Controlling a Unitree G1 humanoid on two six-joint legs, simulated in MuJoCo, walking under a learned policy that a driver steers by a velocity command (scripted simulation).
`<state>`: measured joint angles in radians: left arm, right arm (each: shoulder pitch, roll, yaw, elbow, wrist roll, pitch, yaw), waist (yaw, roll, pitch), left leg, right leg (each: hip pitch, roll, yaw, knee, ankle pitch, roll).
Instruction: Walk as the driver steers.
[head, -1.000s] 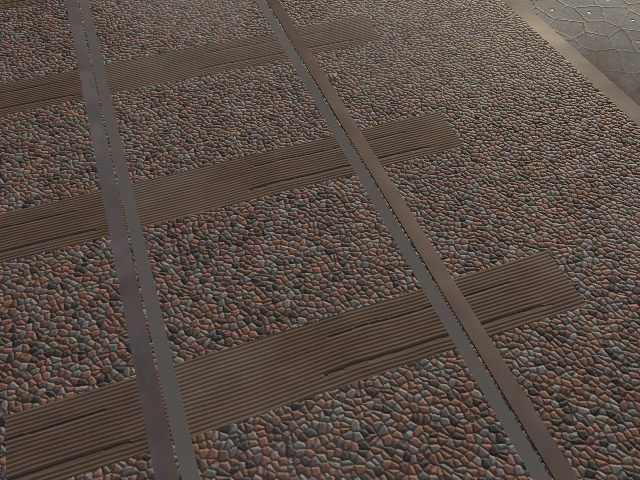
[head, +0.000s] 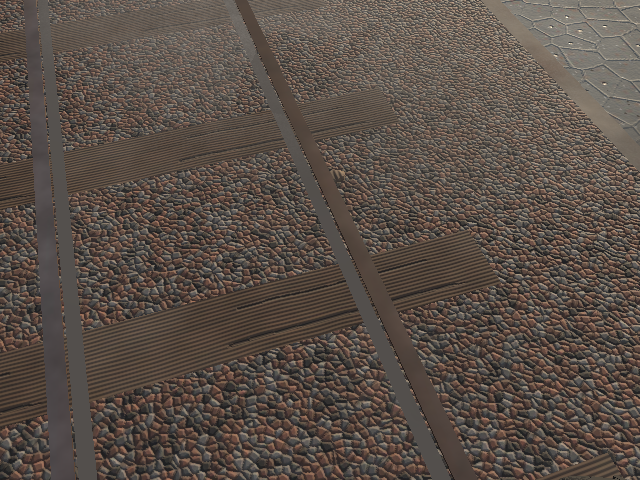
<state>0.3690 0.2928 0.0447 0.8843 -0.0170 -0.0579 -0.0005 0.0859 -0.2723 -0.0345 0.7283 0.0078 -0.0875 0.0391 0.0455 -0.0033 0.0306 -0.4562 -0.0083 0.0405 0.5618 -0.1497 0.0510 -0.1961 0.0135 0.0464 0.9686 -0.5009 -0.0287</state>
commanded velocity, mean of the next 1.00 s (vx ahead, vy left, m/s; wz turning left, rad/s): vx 0.23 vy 0.00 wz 0.34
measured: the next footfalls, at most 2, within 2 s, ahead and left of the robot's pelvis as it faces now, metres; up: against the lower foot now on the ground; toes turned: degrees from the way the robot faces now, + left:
right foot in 0.42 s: +0.41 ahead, -0.14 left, +0.00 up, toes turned +5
left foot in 0.84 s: +0.30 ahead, +0.10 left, +0.00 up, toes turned +22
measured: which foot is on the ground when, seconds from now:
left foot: down 0.00-0.42, up 0.44-0.82, down 0.84-1.00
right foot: up 0.00-0.40, down 0.42-0.84, up 0.86-1.00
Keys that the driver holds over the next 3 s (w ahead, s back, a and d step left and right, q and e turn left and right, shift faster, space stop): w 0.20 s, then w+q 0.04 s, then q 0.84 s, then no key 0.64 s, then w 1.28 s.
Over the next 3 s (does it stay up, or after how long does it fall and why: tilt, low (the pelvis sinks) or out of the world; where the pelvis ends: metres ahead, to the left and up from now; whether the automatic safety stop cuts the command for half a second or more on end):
stays up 0.79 0.27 0.00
